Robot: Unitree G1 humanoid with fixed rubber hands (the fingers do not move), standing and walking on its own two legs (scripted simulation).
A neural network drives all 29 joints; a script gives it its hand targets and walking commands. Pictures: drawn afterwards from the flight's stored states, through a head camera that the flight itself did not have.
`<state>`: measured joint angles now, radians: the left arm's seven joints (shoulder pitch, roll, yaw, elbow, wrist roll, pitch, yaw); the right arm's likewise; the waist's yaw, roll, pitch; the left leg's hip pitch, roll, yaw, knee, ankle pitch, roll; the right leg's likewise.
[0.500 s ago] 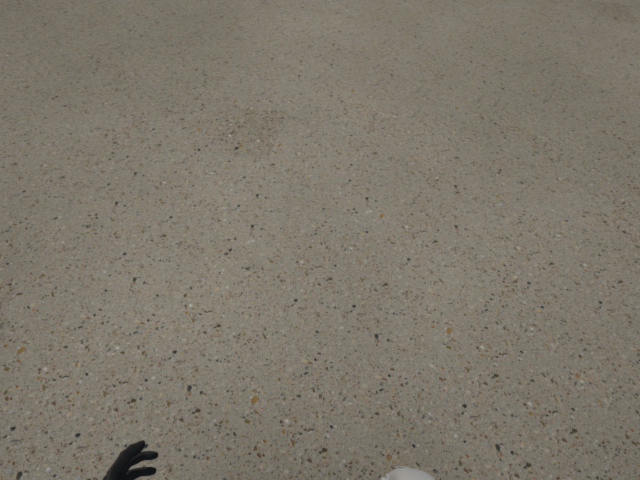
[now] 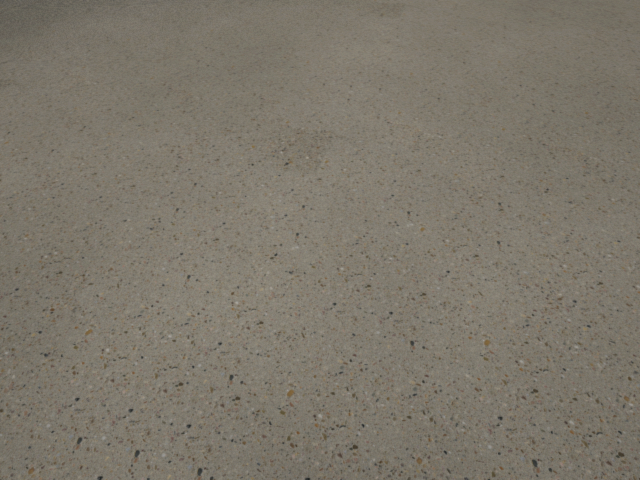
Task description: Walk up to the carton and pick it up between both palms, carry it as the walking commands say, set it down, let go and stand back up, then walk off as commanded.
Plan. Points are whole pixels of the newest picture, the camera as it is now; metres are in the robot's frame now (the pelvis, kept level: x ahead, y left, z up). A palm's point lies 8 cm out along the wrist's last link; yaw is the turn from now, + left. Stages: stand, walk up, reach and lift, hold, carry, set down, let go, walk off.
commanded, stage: stand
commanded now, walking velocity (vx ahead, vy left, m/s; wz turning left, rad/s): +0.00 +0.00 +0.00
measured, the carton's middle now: out of the picture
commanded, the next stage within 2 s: walk off in 0.46 s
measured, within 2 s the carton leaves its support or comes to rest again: neither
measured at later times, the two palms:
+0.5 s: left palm out of the picture +0.00 +0.25 -0.12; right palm out of the picture +0.03 -0.24 -0.13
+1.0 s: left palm out of the picture -0.03 +0.29 -0.16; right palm out of the picture +0.01 -0.24 -0.14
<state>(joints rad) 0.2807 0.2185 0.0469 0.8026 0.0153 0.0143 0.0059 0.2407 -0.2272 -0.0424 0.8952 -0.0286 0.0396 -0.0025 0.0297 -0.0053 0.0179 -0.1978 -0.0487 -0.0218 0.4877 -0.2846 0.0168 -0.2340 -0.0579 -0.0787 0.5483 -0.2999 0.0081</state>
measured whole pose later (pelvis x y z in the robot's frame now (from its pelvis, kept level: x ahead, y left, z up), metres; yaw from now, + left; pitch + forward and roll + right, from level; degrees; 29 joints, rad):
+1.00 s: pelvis -0.06 +0.02 -0.02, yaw +9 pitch -2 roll -2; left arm 0.18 0.25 0.08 0.91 0.03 0.07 0.07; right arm 0.23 -0.22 -0.08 0.96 -0.03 0.05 -0.02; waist -0.02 -0.02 0.11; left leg -0.33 0.01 0.02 0.76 -0.39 0.03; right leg -0.34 -0.13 -0.20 0.75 -0.35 0.02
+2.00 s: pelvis -0.33 -0.07 +0.01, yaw +43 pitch +0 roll -4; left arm 0.18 0.29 0.09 0.76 0.01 0.09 0.02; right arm 0.19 -0.27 -0.09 0.78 -0.02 0.07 0.00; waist 0.00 0.00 0.10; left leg -0.27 -0.01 -0.10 0.49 -0.21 0.03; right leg -0.51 -0.06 -0.02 1.19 -0.41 0.06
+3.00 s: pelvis -0.49 -0.32 +0.01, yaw +77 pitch +1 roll -3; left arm 0.19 0.27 0.08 0.72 -0.01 0.09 0.02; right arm 0.15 -0.28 -0.08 0.75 -0.03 0.07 0.02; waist -0.01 0.05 0.09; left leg -0.36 -0.05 -0.19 0.43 -0.07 0.01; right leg -0.33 0.00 -0.01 0.83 -0.48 0.05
